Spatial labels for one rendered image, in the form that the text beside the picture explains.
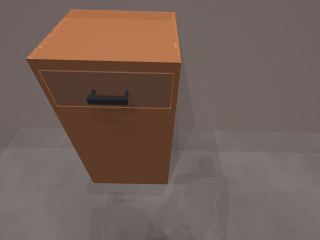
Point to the cabinet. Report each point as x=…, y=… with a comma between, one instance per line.
x=117, y=145

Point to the drawer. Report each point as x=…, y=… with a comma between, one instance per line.
x=145, y=89

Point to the handle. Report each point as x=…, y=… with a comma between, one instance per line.
x=93, y=99

